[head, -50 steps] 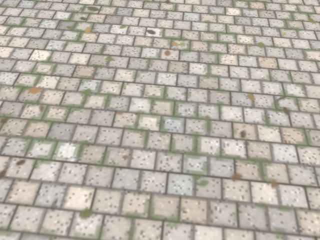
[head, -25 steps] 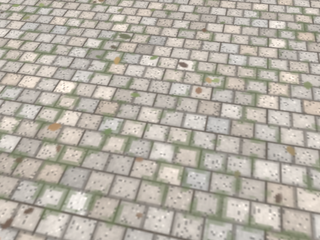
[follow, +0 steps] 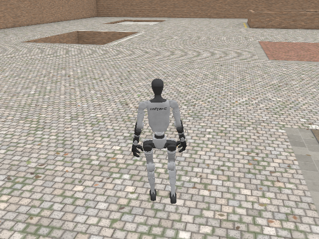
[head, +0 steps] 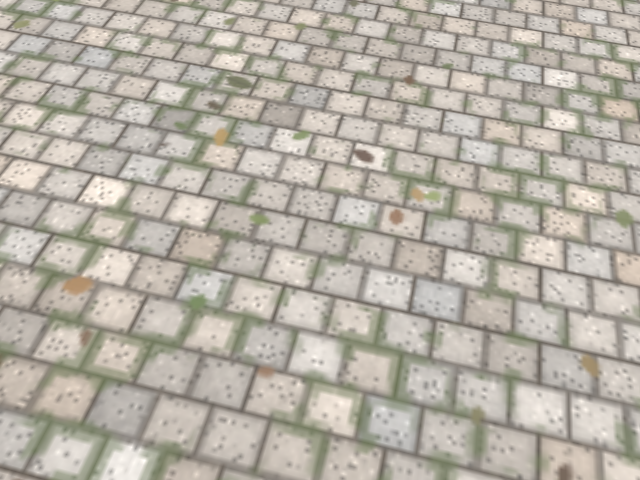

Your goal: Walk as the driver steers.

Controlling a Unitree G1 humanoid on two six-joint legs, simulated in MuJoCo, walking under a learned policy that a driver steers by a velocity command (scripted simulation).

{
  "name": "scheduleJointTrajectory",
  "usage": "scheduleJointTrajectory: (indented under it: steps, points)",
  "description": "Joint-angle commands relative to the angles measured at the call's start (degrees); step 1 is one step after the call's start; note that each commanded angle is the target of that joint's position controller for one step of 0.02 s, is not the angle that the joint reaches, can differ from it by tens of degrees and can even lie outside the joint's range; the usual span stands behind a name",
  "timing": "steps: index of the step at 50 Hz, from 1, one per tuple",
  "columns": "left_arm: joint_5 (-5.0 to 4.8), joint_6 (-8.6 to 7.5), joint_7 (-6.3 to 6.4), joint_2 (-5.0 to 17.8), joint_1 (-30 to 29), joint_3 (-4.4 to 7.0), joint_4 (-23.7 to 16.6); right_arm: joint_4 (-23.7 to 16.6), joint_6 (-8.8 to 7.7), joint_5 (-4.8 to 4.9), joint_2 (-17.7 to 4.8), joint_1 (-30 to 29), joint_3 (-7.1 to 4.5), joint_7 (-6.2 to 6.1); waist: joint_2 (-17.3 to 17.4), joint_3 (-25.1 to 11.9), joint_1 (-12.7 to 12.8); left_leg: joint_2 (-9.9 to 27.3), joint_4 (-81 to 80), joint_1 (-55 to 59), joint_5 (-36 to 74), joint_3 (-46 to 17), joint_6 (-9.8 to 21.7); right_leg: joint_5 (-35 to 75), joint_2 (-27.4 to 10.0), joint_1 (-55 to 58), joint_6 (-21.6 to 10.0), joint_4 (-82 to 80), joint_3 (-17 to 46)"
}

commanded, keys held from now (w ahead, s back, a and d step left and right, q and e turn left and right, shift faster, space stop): no key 1.00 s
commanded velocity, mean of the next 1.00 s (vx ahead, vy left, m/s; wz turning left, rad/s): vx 0.02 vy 0.00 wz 0.00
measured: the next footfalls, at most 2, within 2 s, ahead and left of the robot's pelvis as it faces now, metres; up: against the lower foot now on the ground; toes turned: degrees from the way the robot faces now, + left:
right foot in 0.14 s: +0.06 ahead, -0.14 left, +0.00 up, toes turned +0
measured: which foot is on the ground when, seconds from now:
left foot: down 0.00-1.00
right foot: up 0.00-0.12, down 0.14-1.00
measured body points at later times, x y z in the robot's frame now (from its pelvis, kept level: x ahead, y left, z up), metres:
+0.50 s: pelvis +0.03 -0.02 +0.00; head +0.03 -0.02 +0.45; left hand +0.03 +0.20 -0.16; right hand +0.04 -0.25 -0.15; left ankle +0.08 +0.07 -0.74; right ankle +0.02 -0.13 -0.74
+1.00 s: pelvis +0.05 -0.03 +0.00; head +0.05 -0.03 +0.45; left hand +0.02 +0.18 -0.16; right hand +0.03 -0.24 -0.16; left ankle +0.08 +0.07 -0.74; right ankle +0.02 -0.13 -0.74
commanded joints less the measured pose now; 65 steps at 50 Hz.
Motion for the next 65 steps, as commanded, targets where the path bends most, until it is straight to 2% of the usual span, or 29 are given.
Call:
scheduleJointTrajectory:
  steps: [1, 4, 6, 7, 8, 9, 10, 12, 14, 20, 37, 65]
  points:
    - [0.04, 1.55, 0.62, 2.0, 8.5, 0.18, 1.9, -1.2, -0.32, -0.31, -7.1, 0.7, -1.31, -0.16, 7.7, -7.5, 1.4, 13.8, -9.7, -0.1, 5.8, -11.3, 6.0, 2.8, -0.4, 8.1, 0.2, -6.6, -1.1]
    - [-0.08, 1.71, 0.81, 2.3, 6.7, 0.01, 2.6, -0.1, 0.93, -0.04, -7.8, 0.8, -1.65, -0.19, 7.9, -5.4, 1.0, 13.3, -11.8, -3.0, -13.7, -13.4, 4.7, 6.7, -0.2, 10.1, -0.4, -13.2, -2.0]
    - [0.21, 1.20, 0.86, 1.7, 7.5, -0.38, 3.8, 0.4, 1.74, 0.57, -7.5, 0.5, -1.64, -0.29, 5.5, -3.2, 1.7, 12.4, -11.9, -6.6, -22.2, -13.9, 2.0, 12.0, -0.4, 14.4, -1.5, -21.7, -2.1]
    - [0.57, 0.70, 0.94, 2.4, 7.4, -0.51, 3.8, 1.0, 1.97, 0.57, -6.9, 1.6, -1.61, -0.31, 3.7, -1.7, 1.4, 11.5, -11.5, -7.6, -24.1, -13.9, -0.2, 13.3, -2.7, 14.9, -2.1, -26.1, 0.9]
    - [0.71, 0.02, 1.06, 4.0, 6.9, -0.48, 3.6, 1.3, 2.22, 0.77, -6.2, 3.0, -1.64, -0.30, 1.6, -0.4, 0.0, 9.4, -10.0, -6.9, -21.9, -12.6, -1.9, 10.2, -6.0, 12.6, -2.8, -29.6, 5.3]
    - [-0.37, -0.38, 0.95, 4.6, 4.9, -0.41, 4.2, 1.7, 2.51, 1.14, -5.0, 4.0, -1.62, -0.11, -4.3, 2.4, -2.0, 5.9, -8.3, -1.3, -14.9, -8.9, -2.6, 4.8, -6.3, 3.4, -3.5, -31.5, 7.1]
    - [-0.59, -1.01, 0.83, 2.8, 3.7, -0.92, 4.2, 2.8, 2.49, 0.81, -4.9, 4.7, -1.56, -0.03, -4.9, 1.5, -2.4, 5.7, -5.5, 5.6, -8.9, -8.2, -2.5, 3.0, -6.6, -0.3, -2.9, -34.1, 7.5]
    - [-0.99, -1.69, 0.97, 3.0, 2.8, -0.87, 4.4, 4.4, 2.25, 0.46, -4.9, 6.5, -1.59, -0.08, -3.8, -0.3, -3.1, 6.4, -4.2, 10.2, -5.0, -8.5, -2.2, 5.6, -5.6, -0.4, -1.8, -34.7, 6.3]
    - [-1.06, -1.86, 1.15, 2.6, 4.1, -0.95, 5.0, 5.3, 1.96, 0.23, -5.1, 6.5, -1.59, -0.14, -1.2, -0.9, -2.4, 7.0, -4.8, 8.6, -4.8, -9.2, -1.9, 9.5, -4.9, 3.0, -1.9, -33.3, 5.1]
    - [-0.84, -1.57, 1.25, 1.6, 6.4, -1.15, 6.5, 7.6, 1.94, 0.47, -3.8, 6.5, -1.15, -0.60, 1.3, -0.4, -1.3, 7.1, -5.6, 6.7, -4.8, -9.1, -2.4, 12.1, -4.7, 5.9, -2.7, -32.0, 4.3]
    - [-0.89, -1.55, 1.66, -0.3, 8.3, -1.74, 8.7, 11.6, 2.20, 0.45, -2.0, 8.9, -0.77, -1.24, 1.1, 0.2, -1.4, 7.4, -4.4, 7.8, -1.1, -8.9, -2.4, 15.5, -4.5, 7.3, -2.8, -31.5, 3.7]
    - [-0.82, -1.62, 1.93, -1.8, 10.8, -1.86, 9.9, 13.4, 2.27, 0.46, -0.3, 10.3, -0.72, -1.53, 1.2, 1.1, -1.3, 7.5, -3.8, 8.2, 0.2, -8.8, -2.5, 16.7, -4.3, 8.3, -2.8, -31.4, 3.4]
